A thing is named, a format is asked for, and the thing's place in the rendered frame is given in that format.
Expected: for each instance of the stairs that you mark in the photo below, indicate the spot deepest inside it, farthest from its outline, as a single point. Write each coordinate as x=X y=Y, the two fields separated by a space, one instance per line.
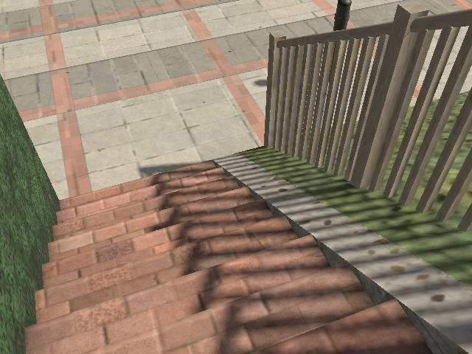
x=186 y=262

